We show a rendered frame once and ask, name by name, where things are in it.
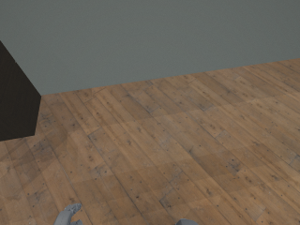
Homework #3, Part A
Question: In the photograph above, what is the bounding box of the left robot hand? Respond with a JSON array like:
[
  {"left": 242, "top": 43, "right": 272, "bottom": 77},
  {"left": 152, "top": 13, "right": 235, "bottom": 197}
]
[{"left": 53, "top": 202, "right": 83, "bottom": 225}]

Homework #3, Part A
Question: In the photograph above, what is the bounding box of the cupboard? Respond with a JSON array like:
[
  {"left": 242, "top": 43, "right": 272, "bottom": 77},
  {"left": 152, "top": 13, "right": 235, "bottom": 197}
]
[{"left": 0, "top": 40, "right": 41, "bottom": 142}]

